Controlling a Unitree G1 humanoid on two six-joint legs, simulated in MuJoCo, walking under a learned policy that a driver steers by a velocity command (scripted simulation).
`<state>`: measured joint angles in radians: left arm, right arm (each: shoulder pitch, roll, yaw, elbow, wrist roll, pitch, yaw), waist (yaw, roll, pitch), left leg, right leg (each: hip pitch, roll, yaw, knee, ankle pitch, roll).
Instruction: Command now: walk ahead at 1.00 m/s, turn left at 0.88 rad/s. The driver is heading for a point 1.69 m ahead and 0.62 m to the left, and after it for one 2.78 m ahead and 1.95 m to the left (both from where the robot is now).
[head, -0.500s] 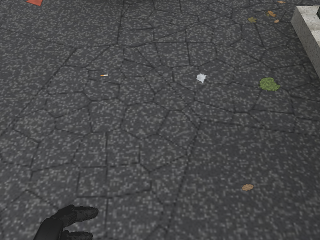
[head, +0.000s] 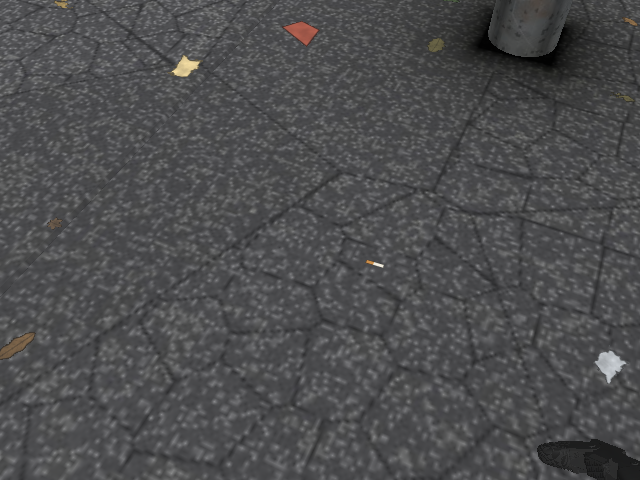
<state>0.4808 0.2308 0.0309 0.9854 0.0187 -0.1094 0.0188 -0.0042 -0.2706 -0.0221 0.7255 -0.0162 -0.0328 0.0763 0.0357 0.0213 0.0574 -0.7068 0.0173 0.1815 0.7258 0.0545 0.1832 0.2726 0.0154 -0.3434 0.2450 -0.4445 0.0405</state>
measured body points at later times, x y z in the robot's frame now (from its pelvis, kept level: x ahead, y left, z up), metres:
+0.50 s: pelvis +0.48 +0.02 +0.00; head +0.51 +0.04 +0.44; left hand +0.61 +0.33 -0.06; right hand +0.60 -0.27 -0.11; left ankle +0.23 +0.01 -0.67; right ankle +0.66 -0.06 -0.72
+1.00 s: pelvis +0.82 +0.27 +0.01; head +0.84 +0.30 +0.45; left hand +0.60 +0.41 -0.13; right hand +1.13 +0.26 -0.08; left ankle +0.83 +0.37 -0.71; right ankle +0.76 +0.00 -0.59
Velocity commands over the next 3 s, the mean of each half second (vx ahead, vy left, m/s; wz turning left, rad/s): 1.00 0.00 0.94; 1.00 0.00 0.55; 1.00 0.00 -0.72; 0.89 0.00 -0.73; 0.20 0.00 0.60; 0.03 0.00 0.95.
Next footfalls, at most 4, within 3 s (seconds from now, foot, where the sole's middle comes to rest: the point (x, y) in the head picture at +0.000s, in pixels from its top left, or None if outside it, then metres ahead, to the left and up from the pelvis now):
0.04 left None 0.25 0.02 -0.75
0.48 right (364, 369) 0.70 -0.05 -0.75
0.92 left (176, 305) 0.85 0.40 -0.75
1.38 right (146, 176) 1.27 0.56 -0.75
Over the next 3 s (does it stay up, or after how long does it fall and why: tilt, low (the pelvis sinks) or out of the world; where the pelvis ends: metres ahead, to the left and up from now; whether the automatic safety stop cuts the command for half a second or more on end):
stays up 1.77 0.76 0.02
